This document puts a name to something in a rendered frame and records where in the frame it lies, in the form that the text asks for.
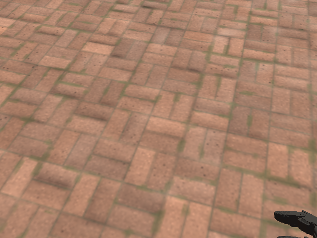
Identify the right robot hand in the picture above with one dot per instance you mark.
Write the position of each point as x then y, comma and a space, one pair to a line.
304, 220

